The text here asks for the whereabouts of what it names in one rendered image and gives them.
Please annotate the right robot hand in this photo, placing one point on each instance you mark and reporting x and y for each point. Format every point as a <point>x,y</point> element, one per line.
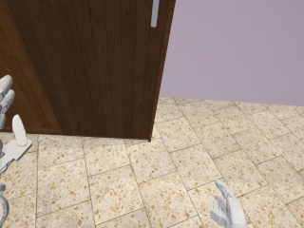
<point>231,211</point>

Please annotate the robot left forearm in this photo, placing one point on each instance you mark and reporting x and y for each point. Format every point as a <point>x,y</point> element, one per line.
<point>4,205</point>

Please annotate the left robot hand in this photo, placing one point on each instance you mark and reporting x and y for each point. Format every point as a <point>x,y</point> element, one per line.
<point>15,149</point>

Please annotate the wardrobe door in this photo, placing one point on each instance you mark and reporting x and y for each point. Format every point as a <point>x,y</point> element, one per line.
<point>98,61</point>
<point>30,100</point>

